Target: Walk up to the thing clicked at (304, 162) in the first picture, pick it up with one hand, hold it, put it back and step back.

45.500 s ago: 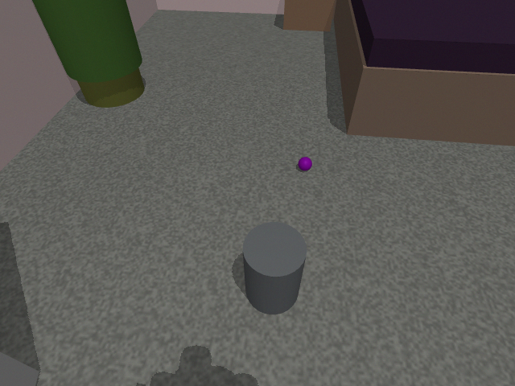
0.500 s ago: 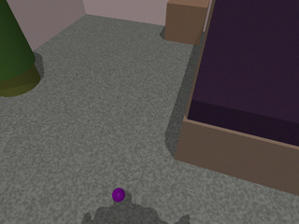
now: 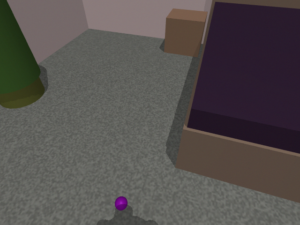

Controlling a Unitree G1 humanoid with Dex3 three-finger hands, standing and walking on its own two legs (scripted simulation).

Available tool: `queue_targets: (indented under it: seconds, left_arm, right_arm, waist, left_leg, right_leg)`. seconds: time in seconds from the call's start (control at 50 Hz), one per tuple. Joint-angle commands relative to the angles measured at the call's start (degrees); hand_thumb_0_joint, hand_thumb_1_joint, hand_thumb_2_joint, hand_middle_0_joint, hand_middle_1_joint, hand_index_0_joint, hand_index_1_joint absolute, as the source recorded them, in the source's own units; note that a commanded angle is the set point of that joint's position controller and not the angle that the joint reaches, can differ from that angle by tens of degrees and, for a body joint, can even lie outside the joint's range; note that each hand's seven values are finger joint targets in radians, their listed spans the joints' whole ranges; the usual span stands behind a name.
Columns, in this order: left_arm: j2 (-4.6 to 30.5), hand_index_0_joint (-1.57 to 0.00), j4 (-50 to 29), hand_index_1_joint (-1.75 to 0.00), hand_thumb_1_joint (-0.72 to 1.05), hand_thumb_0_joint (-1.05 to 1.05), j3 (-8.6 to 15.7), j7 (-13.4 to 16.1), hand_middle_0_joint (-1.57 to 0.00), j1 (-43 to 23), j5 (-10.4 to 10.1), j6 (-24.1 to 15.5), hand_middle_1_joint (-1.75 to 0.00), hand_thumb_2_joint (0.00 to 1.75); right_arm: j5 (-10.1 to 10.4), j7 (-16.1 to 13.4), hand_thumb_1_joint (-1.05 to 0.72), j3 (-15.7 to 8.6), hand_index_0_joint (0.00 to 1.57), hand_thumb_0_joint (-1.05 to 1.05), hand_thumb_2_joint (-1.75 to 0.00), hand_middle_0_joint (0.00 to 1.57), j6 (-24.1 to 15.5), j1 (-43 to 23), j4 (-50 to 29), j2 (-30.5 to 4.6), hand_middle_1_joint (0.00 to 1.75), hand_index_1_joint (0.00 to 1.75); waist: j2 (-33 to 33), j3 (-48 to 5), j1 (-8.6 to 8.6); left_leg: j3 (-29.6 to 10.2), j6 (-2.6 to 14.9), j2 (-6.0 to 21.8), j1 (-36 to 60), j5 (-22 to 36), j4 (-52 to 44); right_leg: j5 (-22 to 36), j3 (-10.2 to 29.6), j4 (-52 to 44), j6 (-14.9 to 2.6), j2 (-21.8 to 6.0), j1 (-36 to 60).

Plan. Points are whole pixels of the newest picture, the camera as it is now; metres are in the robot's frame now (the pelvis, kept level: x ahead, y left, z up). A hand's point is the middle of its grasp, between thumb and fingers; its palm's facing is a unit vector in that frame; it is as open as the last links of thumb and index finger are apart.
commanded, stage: stand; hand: left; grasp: from above
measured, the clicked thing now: (121, 203) +0.44 +0.21 -0.74
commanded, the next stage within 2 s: step back in 1.66 s
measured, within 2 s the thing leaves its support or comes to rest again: neither
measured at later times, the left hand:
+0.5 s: hand out of the picture +0.06 +0.22 -0.16, palm faces +0.01 -0.95 -0.32, open 7.4 cm
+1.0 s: hand out of the picture +0.09 +0.22 -0.15, palm faces +0.00 -0.94 -0.33, open 7.4 cm
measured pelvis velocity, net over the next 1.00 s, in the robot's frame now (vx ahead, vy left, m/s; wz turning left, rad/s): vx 0.02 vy -0.02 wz -0.01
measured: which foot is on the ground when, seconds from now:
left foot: down 0.00-1.00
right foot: down 0.00-1.00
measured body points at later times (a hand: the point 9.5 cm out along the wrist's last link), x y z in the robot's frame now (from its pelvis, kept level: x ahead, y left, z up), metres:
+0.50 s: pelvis +0.01 -0.02 +0.00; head +0.01 -0.02 +0.45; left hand +0.06 +0.27 -0.14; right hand +0.06 -0.30 -0.14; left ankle +0.04 +0.11 -0.74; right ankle +0.00 -0.15 -0.74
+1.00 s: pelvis +0.02 -0.02 +0.00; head +0.03 -0.03 +0.45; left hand +0.09 +0.27 -0.13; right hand +0.09 -0.31 -0.14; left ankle +0.04 +0.11 -0.74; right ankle +0.00 -0.15 -0.74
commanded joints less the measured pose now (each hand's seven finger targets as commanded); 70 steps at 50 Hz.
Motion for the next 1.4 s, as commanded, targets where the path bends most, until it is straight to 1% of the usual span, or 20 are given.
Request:
queue_targets:
  seconds: [0.0,0.04,0.08,0.12,0.18,0.22,0.24,0.34,0.4,0.48,0.54,0.6,0.7,0.76,0.84,0.9,1.0,1.12,1.2,1.38]
  left_arm:
    - [10.5,-0.2,-2.2,-0.3,0.9,0.0,2.2,0.4,-0.2,-1.3,-0.2,-1.2,-0.3,0.9]
    - [10.6,-0.2,-2.1,-0.3,0.9,0.0,2.1,0.3,-0.2,-1.5,-0.2,-1.2,-0.3,0.9]
    - [10.8,-0.2,-1.9,-0.3,0.9,0.0,2.1,0.3,-0.2,-1.5,-0.2,-1.4,-0.3,0.9]
    - [11.1,-0.2,-2.0,-0.3,0.9,0.0,2.0,0.3,-0.2,-2.2,-0.3,-1.4,-0.3,0.9]
    - [11.3,-0.2,-1.7,-0.3,0.9,0.0,2.0,0.2,-0.2,-2.1,-0.5,-1.7,-0.3,0.9]
    - [11.4,-0.2,-1.7,-0.3,0.9,0.0,1.9,0.2,-0.2,-2.2,-0.6,-1.6,-0.3,0.9]
    - [11.6,-0.2,-1.8,-0.3,0.9,0.0,1.9,0.1,-0.2,-2.3,-0.7,-1.7,-0.3,0.9]
    - [11.9,-0.2,-1.5,-0.3,0.9,0.0,2.0,0.0,-0.2,-3.2,-0.9,-1.6,-0.3,0.9]
    - [11.2,-0.2,-1.2,-0.3,0.9,0.0,1.8,0.0,-0.2,-2.7,-1.0,-1.7,-0.3,0.9]
    - [10.4,-0.2,-0.9,-0.3,0.9,0.0,1.6,-0.1,-0.2,-2.8,-1.0,-1.5,-0.3,0.9]
    - [11.3,-0.2,-1.4,-0.3,0.9,0.0,2.0,0.0,-0.2,-3.8,-1.2,-1.7,-0.3,0.9]
    - [10.9,-0.2,-1.0,-0.3,0.9,0.0,1.8,-0.1,-0.2,-3.9,-1.1,-1.5,-0.3,0.9]
    - [11.0,-0.2,-1.3,-0.3,0.9,0.0,1.8,-0.1,-0.2,-4.2,-1.2,-1.7,-0.3,0.9]
    - [11.9,-0.2,-1.6,-0.3,0.9,0.0,1.9,-0.2,-0.2,-4.9,-1.0,-1.8,-0.3,0.9]
    - [12.1,-0.2,-1.9,-0.3,0.9,0.0,2.0,-0.3,-0.2,-5.5,-1.1,-1.9,-0.3,0.9]
    - [12.5,-0.2,-2.0,-0.3,0.9,0.0,2.0,-0.3,-0.2,-5.7,-1.2,-1.9,-0.3,0.9]
    - [12.5,-0.2,-1.8,-0.3,0.9,0.0,1.8,-0.5,-0.2,-6.1,-1.1,-1.8,-0.3,0.9]
    - [13.6,-0.2,-2.2,-0.3,0.9,0.0,1.9,-0.5,-0.2,-6.6,-1.3,-2.1,-0.3,0.9]
    - [13.3,-0.2,-2.1,-0.3,0.9,0.0,1.5,-0.6,-0.2,-6.2,-1.4,-2.0,-0.3,0.9]
    - [14.1,-0.2,-2.5,-0.3,0.9,0.0,1.4,-0.7,-0.2,-6.5,-1.4,-2.2,-0.3,0.9]
  right_arm:
    - [0.1,-0.4,-0.9,-2.2,0.2,0.0,-0.9,0.2,-1.3,-2.5,-3.1,-11.4,0.3,0.3]
    - [0.1,-0.4,-0.9,-2.1,0.2,0.0,-0.9,0.2,-1.3,-2.7,-3.0,-11.8,0.3,0.3]
    - [0.2,-0.3,-0.9,-2.0,0.2,0.0,-0.9,0.2,-1.4,-3.0,-3.0,-11.6,0.3,0.3]
    - [0.1,-0.2,-0.9,-1.8,0.2,0.0,-0.9,0.2,-1.2,-2.5,-2.5,-11.7,0.3,0.3]
    - [0.2,-0.1,-0.9,-1.6,0.2,0.0,-0.9,0.2,-1.5,-2.5,-2.3,-11.5,0.3,0.3]
    - [0.3,-0.1,-0.9,-1.4,0.2,0.0,-0.9,0.2,-1.4,-2.1,-1.9,-11.9,0.3,0.3]
    - [0.3,-0.1,-0.9,-1.5,0.2,0.0,-0.9,0.2,-1.5,-2.5,-2.0,-12.3,0.3,0.3]
    - [0.3,-0.1,-0.9,-1.0,0.2,0.0,-0.9,0.2,-1.4,-1.9,-1.4,-12.0,0.3,0.3]
    - [0.5,-0.1,-0.9,-0.7,0.2,0.0,-0.9,0.2,-1.7,-2.1,-1.3,-11.8,0.3,0.3]
    - [0.6,-0.2,-0.9,-0.6,0.2,0.0,-0.9,0.2,-1.5,-2.4,-0.7,-11.9,0.3,0.3]
    - [0.5,-0.3,-0.9,-0.5,0.2,0.0,-0.9,0.2,-1.8,-2.2,-0.8,-11.9,0.3,0.3]
    - [0.6,-0.4,-0.9,-0.4,0.2,0.0,-0.9,0.2,-1.7,-2.7,-0.5,-12.0,0.3,0.3]
    - [0.6,-0.3,-0.9,-0.5,0.2,0.0,-0.9,0.2,-1.9,-3.0,-0.5,-12.2,0.3,0.3]
    - [0.5,-0.3,-0.9,-0.6,0.2,0.0,-0.9,0.2,-1.9,-3.4,-0.5,-12.8,0.3,0.3]
    - [0.6,-0.3,-0.9,-0.7,0.2,0.0,-0.9,0.2,-2.2,-4.0,-0.6,-12.9,0.3,0.3]
    - [0.6,-0.3,-0.9,-0.7,0.2,0.0,-0.9,0.2,-2.2,-4.2,-0.7,-13.6,0.3,0.3]
    - [0.6,-0.1,-0.9,-0.6,0.2,0.0,-0.9,0.2,-2.0,-4.7,-0.6,-13.4,0.3,0.3]
    - [0.6,0.0,-0.9,-0.6,0.2,0.0,-0.9,0.2,-2.1,-4.5,-0.7,-14.0,0.3,0.3]
    - [0.7,0.1,-0.9,-0.6,0.2,0.0,-0.9,0.2,-2.1,-4.9,-0.5,-14.2,0.3,0.3]
    - [0.7,0.3,-0.9,-0.4,0.2,0.0,-0.9,0.2,-2.0,-4.7,-0.8,-14.3,0.3,0.3]
  waist:
    - [0.3,1.0,-0.2]
    - [1.3,0.8,-0.27]
    - [0.0,-0.1,-0.3]
    - [-0.2,1.3,-0.5]
    - [-0.2,-1.4,-0.57]
    - [-0.6,0.5,-0.66]
    - [0.0,-1.7,-0.66]
    - [-0.1,-0.9,-1.0]
    - [-1.0,-1.8,-0.78]
    - [-0.2,-1.6,-0.75]
    - [-0.3,-4.0,-0.87]
    - [-0.2,-2.6,-0.87]
    - [0.3,-4.1,-0.76]
    - [-0.3,-2.5,-0.88]
    - [0.3,-5.2,-0.84]
    - [-0.2,-5.0,-0.85]
    - [-0.8,-3.1,-0.94]
    - [-0.1,-5.1,-1.11]
    - [0.0,-4.0,-0.8]
    - [-0.7,-3.8,-1.2]
  left_leg:
    - [-7.2,0.87,5.9,-2.9,-6.8,-8.7]
    - [-7.3,0.89,6.1,-3.0,-8.1,-9.0]
    - [-6.8,0.98,5.9,-1.9,-4.7,-7.9]
    - [-6.8,0.83,5.8,-3.1,-7.2,-8.2]
    - [-6.3,0.95,6.1,-0.3,-1.5,-7.0]
    - [-6.2,0.83,5.8,-1.8,-3.3,-7.4]
    - [-5.8,0.97,6.1,0.7,-0.9,-6.8]
    - [-5.8,0.76,6.1,-0.3,-1.1,-7.3]
    - [-5.5,0.71,6.5,1.6,4.2,-6.8]
    - [-5.2,0.66,6.5,1.4,4.4,-6.9]
    - [-4.7,0.71,6.9,2.4,9.2,-5.9]
    - [-4.8,0.43,6.7,1.6,6.7,-6.9]
    - [-4.6,0.48,7.3,2.6,10.3,-6.3]
    - [-4.8,0.07,7.1,1.6,7.7,-7.1]
    - [-4.5,0.22,7.6,3.3,11.8,-6.2]
    - [-4.3,0.24,7.5,3.7,12.0,-6.5]
    - [-4.5,-0.02,7.4,2.6,7.4,-7.4]
    - [-4.2,0.22,7.7,3.4,10.8,-6.7]
    - [-4.5,0.06,7.9,3.3,9.4,-7.2]
    - [-4.4,0.02,7.9,3.2,9.2,-7.4]
  right_leg:
    - [-2.9,3.0,-5.1,-3.01,-2.4,-3.2]
    - [-3.2,2.9,-5.0,-3.02,-2.3,-3.5]
    - [-2.3,3.4,-5.6,-3.16,-3.0,-3.0]
    - [-5.5,3.5,-6.1,-3.03,-2.7,-4.2]
    - [-1.3,3.9,-6.0,-3.41,-3.5,-2.9]
    - [-3.5,3.9,-6.7,-3.25,-3.1,-3.6]
    - [-0.7,4.4,-6.4,-3.45,-3.6,-3.3]
    - [-0.6,4.1,-6.4,-3.41,-3.4,-3.1]
    - [2.9,3.9,-6.1,-3.47,-3.4,-2.7]
    - [3.0,3.5,-6.6,-3.3,-3.0,-2.6]
    - [7.6,3.9,-5.8,-3.37,-3.7,-0.3]
    - [5.2,3.8,-6.3,-3.38,-3.3,-1.2]
    - [8.0,3.8,-5.9,-3.42,-3.6,0.1]
    - [5.0,3.7,-6.5,-3.34,-3.4,-1.3]
    - [9.4,3.7,-5.6,-3.6,-3.7,0.3]
    - [10.0,3.7,-5.7,-3.48,-3.7,-0.2]
    - [5.1,3.6,-6.7,-3.57,-3.4,-1.8]
    - [8.9,4.1,-5.9,-3.76,-3.9,-0.1]
    - [6.6,3.9,-6.3,-3.78,-3.7,-1.0]
    - [7.1,4.0,-6.6,-3.78,-3.7,-1.1]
